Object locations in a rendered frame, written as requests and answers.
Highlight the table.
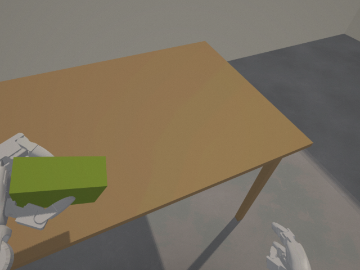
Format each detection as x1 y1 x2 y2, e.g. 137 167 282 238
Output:
0 41 313 270

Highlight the right robot hand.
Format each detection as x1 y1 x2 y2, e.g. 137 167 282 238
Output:
267 222 311 270

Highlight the left robot hand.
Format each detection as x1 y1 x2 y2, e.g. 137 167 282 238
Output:
0 133 75 230

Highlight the robot left forearm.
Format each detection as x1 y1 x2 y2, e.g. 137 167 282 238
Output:
0 225 14 270

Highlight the sponge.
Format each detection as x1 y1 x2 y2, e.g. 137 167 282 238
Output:
9 156 107 208

